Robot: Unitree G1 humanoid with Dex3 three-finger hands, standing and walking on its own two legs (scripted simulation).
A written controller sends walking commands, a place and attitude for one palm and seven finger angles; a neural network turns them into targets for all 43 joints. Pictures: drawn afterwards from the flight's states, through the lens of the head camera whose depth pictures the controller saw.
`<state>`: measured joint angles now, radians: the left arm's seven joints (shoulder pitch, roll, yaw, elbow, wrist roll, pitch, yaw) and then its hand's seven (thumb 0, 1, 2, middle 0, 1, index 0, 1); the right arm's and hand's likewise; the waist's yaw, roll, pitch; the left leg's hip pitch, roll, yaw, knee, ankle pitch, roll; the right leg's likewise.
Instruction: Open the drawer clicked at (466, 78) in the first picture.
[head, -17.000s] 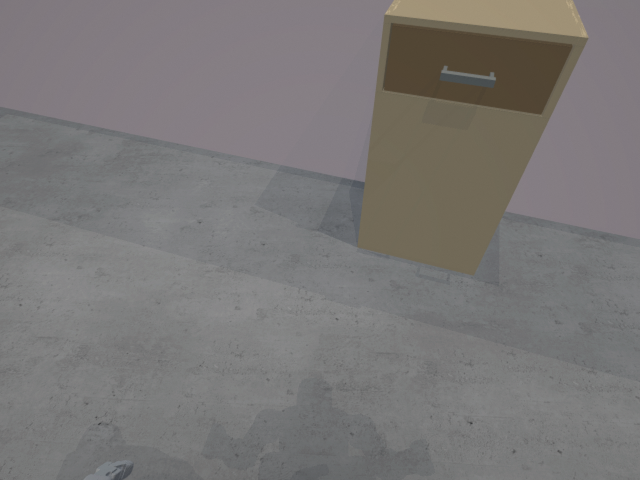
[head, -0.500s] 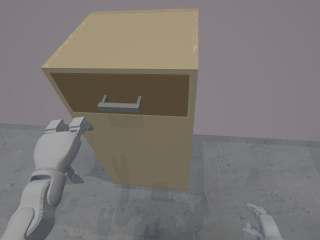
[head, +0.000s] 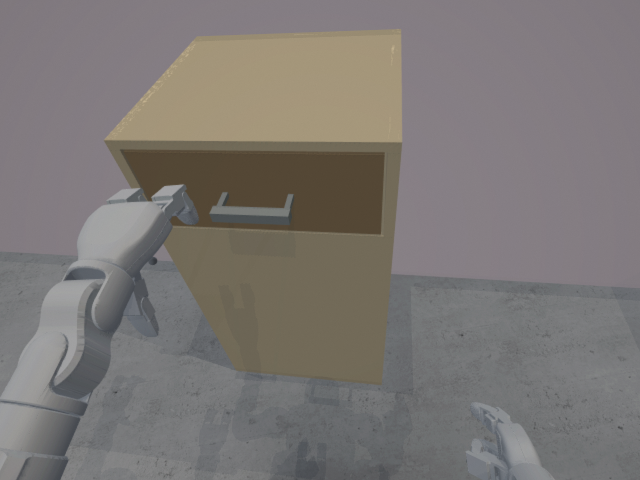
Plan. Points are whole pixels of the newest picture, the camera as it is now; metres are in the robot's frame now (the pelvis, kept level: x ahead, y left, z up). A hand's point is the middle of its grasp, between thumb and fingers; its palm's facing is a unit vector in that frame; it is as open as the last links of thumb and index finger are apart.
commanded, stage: raise the hand with hooked fingers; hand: left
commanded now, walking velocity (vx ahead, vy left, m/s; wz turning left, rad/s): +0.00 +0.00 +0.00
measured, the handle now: (253, 207) +0.53 +0.19 +0.03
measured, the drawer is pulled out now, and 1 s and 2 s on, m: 0.00 0.00 0.00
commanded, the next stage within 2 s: move the hooked fingers above the handle in 0.24 s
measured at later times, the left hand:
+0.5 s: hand (160, 284) +0.29 +0.23 +0.12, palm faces +0.03 -0.07 -1.00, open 13.9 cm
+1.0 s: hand (212, 247) +0.37 +0.19 +0.11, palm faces -0.01 -0.05 -1.00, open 13.8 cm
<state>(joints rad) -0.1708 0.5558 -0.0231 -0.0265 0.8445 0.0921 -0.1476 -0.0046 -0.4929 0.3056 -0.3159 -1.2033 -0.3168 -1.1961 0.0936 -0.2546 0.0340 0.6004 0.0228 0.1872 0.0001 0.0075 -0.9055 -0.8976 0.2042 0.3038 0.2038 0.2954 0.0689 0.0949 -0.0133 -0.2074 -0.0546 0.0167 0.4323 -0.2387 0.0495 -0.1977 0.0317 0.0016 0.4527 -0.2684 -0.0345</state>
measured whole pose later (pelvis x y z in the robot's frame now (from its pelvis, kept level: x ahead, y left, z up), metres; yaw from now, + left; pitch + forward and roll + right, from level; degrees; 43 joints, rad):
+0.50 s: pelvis -0.02 +0.02 +0.00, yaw +1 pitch +0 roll +0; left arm -0.20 0.51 -0.12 0.00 0.88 0.00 -0.08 -0.01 -0.50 0.30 -0.32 -1.21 -0.32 -1.20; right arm 0.11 -0.25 0.02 0.63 0.02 0.15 0.00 0.01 -0.91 -0.90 0.20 0.30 0.20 0.30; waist 0.08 0.09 0.00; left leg -0.23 -0.08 0.01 0.43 -0.20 0.07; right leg -0.21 0.01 -0.01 0.46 -0.24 -0.01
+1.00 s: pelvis +0.00 -0.01 +0.00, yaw +0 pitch +3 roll +1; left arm -0.38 0.49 -0.13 0.27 0.91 -0.06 -0.03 0.00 -0.49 0.30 -0.32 -1.20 -0.32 -1.20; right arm 0.18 -0.27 -0.01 0.66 0.03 0.16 -0.02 0.01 -0.91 -0.90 0.20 0.30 0.20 0.30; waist 0.04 0.07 -0.02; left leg -0.27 -0.05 0.02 0.45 -0.24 0.04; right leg -0.27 0.04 0.00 0.48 -0.27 -0.05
